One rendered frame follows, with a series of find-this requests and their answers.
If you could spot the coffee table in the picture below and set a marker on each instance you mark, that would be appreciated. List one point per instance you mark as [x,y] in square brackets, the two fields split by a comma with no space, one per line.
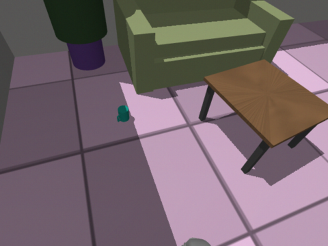
[271,103]

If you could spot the sofa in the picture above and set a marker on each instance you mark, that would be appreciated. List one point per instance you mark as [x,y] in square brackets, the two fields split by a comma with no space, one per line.
[166,43]

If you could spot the mug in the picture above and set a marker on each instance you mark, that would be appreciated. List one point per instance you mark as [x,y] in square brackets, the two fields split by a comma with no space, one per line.
[123,114]

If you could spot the potted plant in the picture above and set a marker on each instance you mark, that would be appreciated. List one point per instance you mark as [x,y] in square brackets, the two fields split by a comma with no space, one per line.
[81,24]

